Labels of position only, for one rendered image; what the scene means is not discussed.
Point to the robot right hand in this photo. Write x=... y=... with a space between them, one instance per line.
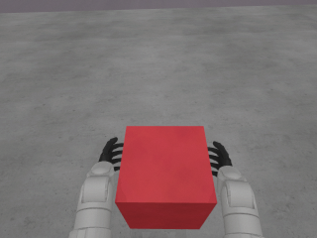
x=222 y=159

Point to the robot left hand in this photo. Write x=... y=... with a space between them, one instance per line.
x=107 y=153

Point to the carton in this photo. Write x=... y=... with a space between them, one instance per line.
x=165 y=178

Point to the left robot forearm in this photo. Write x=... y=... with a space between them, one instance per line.
x=95 y=203

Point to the right robot forearm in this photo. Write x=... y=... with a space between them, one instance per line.
x=239 y=207

